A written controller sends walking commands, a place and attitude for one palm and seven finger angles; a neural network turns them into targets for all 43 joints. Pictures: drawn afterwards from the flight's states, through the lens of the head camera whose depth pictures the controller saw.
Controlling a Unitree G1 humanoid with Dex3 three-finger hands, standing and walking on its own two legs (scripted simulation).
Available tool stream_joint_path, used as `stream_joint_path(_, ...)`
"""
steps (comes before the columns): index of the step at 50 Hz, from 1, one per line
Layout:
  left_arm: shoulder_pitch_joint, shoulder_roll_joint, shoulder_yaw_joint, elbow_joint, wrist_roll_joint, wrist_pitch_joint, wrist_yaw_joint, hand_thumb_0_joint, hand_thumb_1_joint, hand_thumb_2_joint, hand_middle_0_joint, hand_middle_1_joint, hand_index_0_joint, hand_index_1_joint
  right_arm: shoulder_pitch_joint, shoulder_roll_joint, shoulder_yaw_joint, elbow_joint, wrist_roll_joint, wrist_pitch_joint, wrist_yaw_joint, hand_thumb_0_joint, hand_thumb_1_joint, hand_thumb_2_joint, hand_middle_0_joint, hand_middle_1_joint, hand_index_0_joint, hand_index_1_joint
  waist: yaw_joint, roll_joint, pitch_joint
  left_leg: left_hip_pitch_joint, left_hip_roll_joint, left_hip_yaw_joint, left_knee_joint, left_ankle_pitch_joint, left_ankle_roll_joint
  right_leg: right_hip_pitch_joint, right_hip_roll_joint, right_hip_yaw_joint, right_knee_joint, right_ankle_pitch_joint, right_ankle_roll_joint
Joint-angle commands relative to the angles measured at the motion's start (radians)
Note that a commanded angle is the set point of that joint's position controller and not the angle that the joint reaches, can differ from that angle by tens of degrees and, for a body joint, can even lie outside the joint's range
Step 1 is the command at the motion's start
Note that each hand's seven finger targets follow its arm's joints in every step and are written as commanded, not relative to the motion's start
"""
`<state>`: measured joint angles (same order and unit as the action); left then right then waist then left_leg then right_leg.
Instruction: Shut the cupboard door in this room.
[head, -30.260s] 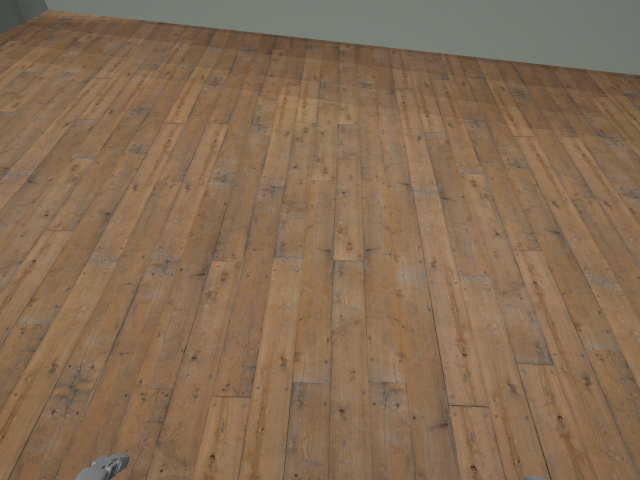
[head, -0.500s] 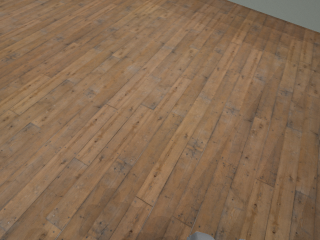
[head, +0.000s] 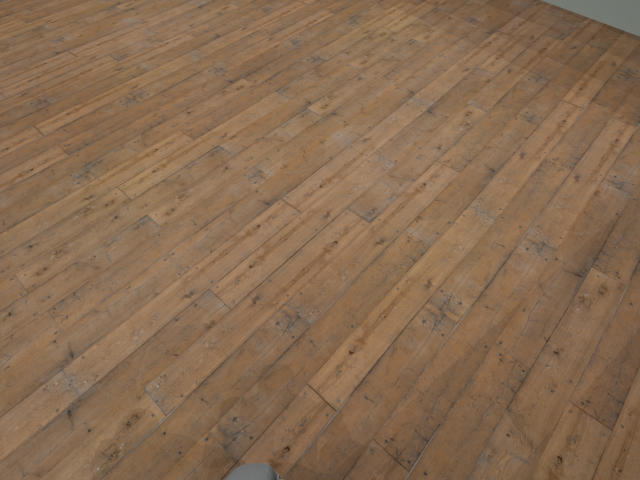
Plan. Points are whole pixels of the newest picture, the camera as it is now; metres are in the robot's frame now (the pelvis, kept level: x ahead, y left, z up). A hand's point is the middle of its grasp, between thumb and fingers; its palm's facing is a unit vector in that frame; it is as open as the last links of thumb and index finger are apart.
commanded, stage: turn or walk to find it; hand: left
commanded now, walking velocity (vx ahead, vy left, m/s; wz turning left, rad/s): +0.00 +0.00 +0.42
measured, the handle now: out of the picture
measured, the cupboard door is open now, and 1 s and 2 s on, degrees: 94 94 94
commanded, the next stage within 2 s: none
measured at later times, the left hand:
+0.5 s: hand out of the picture +0.04 +0.23 -0.16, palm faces +0.21 -0.94 -0.26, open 7.4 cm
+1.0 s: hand out of the picture -0.10 +0.21 -0.19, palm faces +0.46 -0.86 -0.23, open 7.4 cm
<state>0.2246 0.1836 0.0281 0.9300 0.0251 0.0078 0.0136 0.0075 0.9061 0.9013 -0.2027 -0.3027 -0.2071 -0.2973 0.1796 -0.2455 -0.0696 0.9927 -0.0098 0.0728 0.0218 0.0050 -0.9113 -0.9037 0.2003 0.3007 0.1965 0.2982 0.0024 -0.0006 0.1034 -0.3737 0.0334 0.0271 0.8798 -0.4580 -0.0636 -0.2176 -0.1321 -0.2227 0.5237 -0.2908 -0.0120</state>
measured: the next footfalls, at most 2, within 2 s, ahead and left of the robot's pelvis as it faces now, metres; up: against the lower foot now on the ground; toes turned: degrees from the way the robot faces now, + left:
left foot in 0.10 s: +0.02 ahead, +0.14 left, +0.00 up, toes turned +8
right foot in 0.54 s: +0.06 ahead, -0.10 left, +0.00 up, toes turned +8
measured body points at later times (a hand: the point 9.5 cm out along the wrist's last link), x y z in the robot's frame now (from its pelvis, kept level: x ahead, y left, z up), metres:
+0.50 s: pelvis -0.01 +0.01 +0.00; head +0.02 +0.01 +0.44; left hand +0.03 +0.28 -0.14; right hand +0.10 -0.22 -0.16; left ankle -0.01 +0.13 -0.74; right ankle +0.01 -0.11 -0.72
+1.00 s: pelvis -0.04 +0.01 -0.01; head -0.01 +0.05 +0.43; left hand -0.12 +0.26 -0.17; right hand +0.15 -0.19 -0.15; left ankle -0.11 +0.10 -0.74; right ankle +0.02 -0.11 -0.74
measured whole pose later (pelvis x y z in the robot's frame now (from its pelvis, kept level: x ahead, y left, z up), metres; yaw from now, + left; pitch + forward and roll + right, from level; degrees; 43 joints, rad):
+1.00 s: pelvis -0.04 +0.01 -0.01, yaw +26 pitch +1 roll +0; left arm 0.25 0.24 0.06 0.96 0.01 0.03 0.01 0.01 0.91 0.90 -0.20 -0.30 -0.21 -0.30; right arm 0.16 -0.23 -0.06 0.96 -0.01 0.03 0.02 0.00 -0.91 -0.90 0.20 0.30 0.20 0.30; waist 0.02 -0.04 0.09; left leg -0.25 0.02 0.07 0.58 -0.33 0.01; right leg -0.31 -0.18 -0.24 0.68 -0.38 0.04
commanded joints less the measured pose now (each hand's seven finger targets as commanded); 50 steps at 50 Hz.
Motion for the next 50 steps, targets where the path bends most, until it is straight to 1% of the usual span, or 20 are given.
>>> stream_joint_path(1, 0.055, 0.249, 0.071, -0.023, 0.004, -0.010, 0.014, 0.000, 0.900, 0.900, -0.200, -0.300, -0.200, -0.300, -0.039, -0.036, 0.005, -0.095, 0.005, -0.041, -0.008, 0.000, -0.900, -0.900, 0.200, 0.300, 0.200, 0.300, 0.034, -0.206, -0.141, 0.028, -0.020, 0.065, -0.204, 0.040, 0.013, 0.137, -0.230, 0.147, -0.090, 0.508, -0.105)
stream_joint_path(3, 0.035, 0.241, 0.074, -0.022, -0.005, -0.003, 0.012, 0.000, 0.900, 0.900, -0.200, -0.300, -0.200, -0.300, 0.018, -0.058, 0.000, -0.085, 0.001, -0.049, -0.007, 0.000, -0.900, -0.900, 0.200, 0.300, 0.200, 0.300, -0.006, -0.161, -0.155, 0.187, -0.010, 0.071, -0.402, 0.209, 0.027, 0.042, -0.209, 0.096, -0.001, 0.386, -0.041)
stream_joint_path(4, 0.035, 0.212, 0.070, -0.032, -0.013, 0.005, 0.008, 0.000, 0.900, 0.900, -0.200, -0.300, -0.200, -0.300, 0.056, -0.117, -0.014, -0.080, -0.002, -0.059, -0.008, 0.000, -0.900, -0.900, 0.200, 0.300, 0.200, 0.300, -0.032, -0.011, -0.183, 0.319, 0.080, -0.046, -0.489, 0.349, 0.065, -0.086, -0.155, 0.049, 0.133, 0.233, 0.014)
stream_joint_path(5, 0.038, 0.142, 0.055, -0.067, -0.019, 0.011, 0.002, 0.000, 0.900, 0.900, -0.200, -0.300, -0.200, -0.300, 0.095, -0.220, -0.036, -0.090, -0.011, -0.063, -0.013, 0.000, -0.900, -0.900, 0.200, 0.300, 0.200, 0.300, -0.049, 0.288, -0.176, 0.405, 0.331, -0.375, -0.540, 0.650, 0.190, -0.318, -0.014, 0.013, 0.335, -0.245, 0.091)
stream_joint_path(6, -0.026, 0.136, 0.039, -0.089, -0.009, 0.019, 0.006, 0.000, 0.900, 0.900, -0.200, -0.300, -0.200, -0.300, 0.132, -0.252, -0.045, -0.073, -0.008, -0.054, -0.022, 0.000, -0.900, -0.900, 0.200, 0.300, 0.200, 0.300, -0.076, 0.246, -0.164, 0.352, 0.411, -0.402, -0.556, 0.732, 0.278, -0.337, 0.004, 0.099, 0.482, -0.381, 0.087)
stream_joint_path(8, -0.074, 0.142, 0.048, -0.064, -0.012, 0.026, 0.008, 0.000, 0.900, 0.900, -0.200, -0.300, -0.200, -0.300, 0.076, -0.199, -0.034, -0.075, -0.011, -0.056, -0.041, 0.000, -0.900, -0.900, 0.200, 0.300, 0.200, 0.300, -0.058, 0.250, -0.132, 0.285, 0.321, -0.340, -0.547, 0.658, 0.269, -0.360, 0.004, 0.192, 0.588, -0.282, 0.085)
stream_joint_path(12, -0.016, 0.143, 0.051, -0.020, -0.011, 0.025, -0.006, 0.000, 0.900, 0.900, -0.200, -0.300, -0.200, -0.300, -0.006, -0.149, -0.014, -0.101, -0.007, -0.068, -0.041, 0.000, -0.900, -0.900, 0.200, 0.300, 0.200, 0.300, -0.006, 0.124, -0.125, 0.264, 0.207, -0.200, -0.550, 0.635, 0.216, -0.315, 0.024, 0.189, 0.573, -0.127, 0.094)
stream_joint_path(21, -0.057, 0.113, 0.039, -0.059, -0.017, 0.018, 0.000, 0.000, 0.900, 0.900, -0.200, -0.300, -0.200, -0.300, 0.016, -0.160, -0.035, -0.103, -0.015, -0.054, -0.034, 0.000, -0.900, -0.900, 0.200, 0.300, 0.200, 0.300, -0.029, 0.161, -0.133, 0.228, 0.193, -0.288, -0.508, 0.633, 0.232, -0.178, 0.080, 0.166, 0.249, -0.159, 0.094)
stream_joint_path(24, 0.017, 0.121, 0.041, -0.045, -0.021, 0.005, 0.003, 0.000, 0.900, 0.900, -0.200, -0.300, -0.200, -0.300, -0.009, -0.156, -0.038, -0.112, -0.011, -0.050, -0.031, 0.000, -0.900, -0.900, 0.200, 0.300, 0.200, 0.300, 0.010, 0.153, -0.153, 0.145, 0.160, -0.306, -0.446, 0.613, 0.201, -0.013, 0.101, 0.150, 0.028, -0.022, 0.084)
stream_joint_path(25, 0.055, 0.136, 0.046, -0.036, -0.019, -0.003, 0.006, 0.000, 0.900, 0.900, -0.200, -0.300, -0.200, -0.300, -0.017, -0.138, -0.036, -0.116, -0.006, -0.050, -0.029, 0.000, -0.900, -0.900, 0.200, 0.300, 0.200, 0.300, 0.030, 0.113, -0.163, 0.080, 0.120, -0.288, -0.396, 0.521, 0.162, 0.089, 0.081, 0.157, -0.107, 0.084, 0.079)
stream_joint_path(26, 0.083, 0.199, 0.056, -0.036, -0.006, -0.014, 0.013, 0.000, 0.900, 0.900, -0.200, -0.300, -0.200, -0.300, -0.002, -0.088, -0.030, -0.124, 0.004, -0.052, -0.022, 0.000, -0.900, -0.900, 0.200, 0.300, 0.200, 0.300, 0.040, -0.061, -0.181, -0.054, 0.033, -0.206, -0.261, 0.305, 0.099, 0.211, -0.069, 0.296, -0.207, 0.110, 0.041)
stream_joint_path(27, 0.080, 0.280, 0.072, -0.047, 0.006, -0.019, 0.018, 0.000, 0.900, 0.900, -0.200, -0.300, -0.200, -0.300, -0.005, -0.030, -0.020, -0.156, 0.004, -0.052, -0.017, 0.000, -0.900, -0.900, 0.200, 0.300, 0.200, 0.300, 0.045, -0.301, -0.143, -0.206, -0.104, -0.066, -0.044, -0.082, 0.034, 0.224, -0.311, 0.523, -0.243, 0.251, -0.074)
stream_joint_path(28, 0.069, 0.270, 0.075, -0.060, -0.007, -0.018, 0.019, 0.000, 0.900, 0.900, -0.200, -0.300, -0.200, -0.300, -0.019, -0.093, -0.038, -0.142, -0.006, -0.030, -0.021, 0.000, -0.900, -0.900, 0.200, 0.300, 0.200, 0.300, 0.058, -0.283, -0.128, -0.153, -0.060, -0.125, 0.143, -0.131, 0.042, 0.043, -0.360, 0.530, -0.286, 0.141, -0.132)
stream_joint_path(29, 0.003, 0.247, 0.074, -0.075, -0.006, -0.012, 0.021, 0.000, 0.900, 0.900, -0.200, -0.300, -0.200, -0.300, -0.030, -0.089, -0.043, -0.130, -0.007, -0.020, -0.017, 0.000, -0.900, -0.900, 0.200, 0.300, 0.200, 0.300, 0.027, -0.229, -0.068, -0.159, -0.048, -0.131, 0.270, -0.080, 0.044, -0.039, -0.313, 0.508, -0.302, 0.034, -0.141)
stream_joint_path(33, -0.078, 0.169, 0.053, -0.103, -0.002, -0.019, 0.021, 0.000, 0.900, 0.900, -0.200, -0.300, -0.200, -0.300, 0.044, -0.058, -0.033, -0.076, -0.011, -0.015, 0.000, 0.000, -0.900, -0.900, 0.200, 0.300, 0.200, 0.300, -0.021, -0.163, -0.064, -0.145, -0.010, -0.072, 0.331, 0.086, 0.011, -0.025, -0.182, 0.251, -0.243, 0.141, -0.082)
stream_joint_path(43, 0.074, 0.241, 0.073, -0.031, 0.007, -0.013, 0.014, 0.000, 0.900, 0.900, -0.200, -0.300, -0.200, -0.300, -0.063, -0.034, -0.001, -0.100, 0.005, -0.036, -0.006, 0.000, -0.900, -0.900, 0.200, 0.300, 0.200, 0.300, 0.062, -0.212, -0.147, -0.049, -0.014, 0.033, -0.104, -0.035, 0.004, 0.179, -0.236, 0.191, -0.136, 0.470, -0.130)
stream_joint_path(47, 0.022, 0.233, 0.076, -0.022, -0.006, -0.002, 0.012, 0.000, 0.900, 0.900, -0.200, -0.300, -0.200, -0.300, 0.050, -0.058, -0.003, -0.073, 0.004, -0.054, -0.009, 0.000, -0.900, -0.900, 0.200, 0.300, 0.200, 0.300, -0.014, -0.131, -0.187, 0.213, -0.006, 0.045, -0.466, 0.232, 0.029, 0.046, -0.203, 0.100, 0.026, 0.363, -0.033)
stream_joint_path(48, 0.040, 0.188, 0.071, -0.044, -0.015, 0.007, 0.008, 0.000, 0.900, 0.900, -0.200, -0.300, -0.200, -0.300, 0.082, -0.141, -0.021, -0.074, -0.004, -0.067, -0.011, 0.000, -0.900, -0.900, 0.200, 0.300, 0.200, 0.300, -0.032, 0.070, -0.215, 0.358, 0.147, -0.146, -0.547, 0.398, 0.087, -0.127, -0.113, 0.042, 0.198, 0.149, 0.035)
stream_joint_path(49, 0.010, 0.121, 0.046, -0.081, -0.016, 0.013, 0.002, 0.000, 0.900, 0.900, -0.200, -0.300, -0.200, -0.300, 0.116, -0.234, -0.042, -0.078, -0.008, -0.064, -0.018, 0.000, -0.900, -0.900, 0.200, 0.300, 0.200, 0.300, -0.053, 0.321, -0.177, 0.401, 0.369, -0.405, -0.565, 0.737, 0.211, -0.351, 0.002, 0.044, 0.375, -0.340, 0.096)
stream_joint_path(50, -0.057, 0.136, 0.040, -0.088, -0.006, 0.026, 0.008, 0.000, 0.900, 0.900, -0.200, -0.300, -0.200, -0.300, 0.144, -0.237, -0.045, -0.059, -0.008, -0.058, -0.029, 0.000, -0.900, -0.900, 0.200, 0.300, 0.200, 0.300, -0.081, 0.240, -0.164, 0.345, 0.394, -0.396, -0.555, 0.761, 0.269, -0.351, 0.001, 0.136, 0.494, -0.354, 0.088)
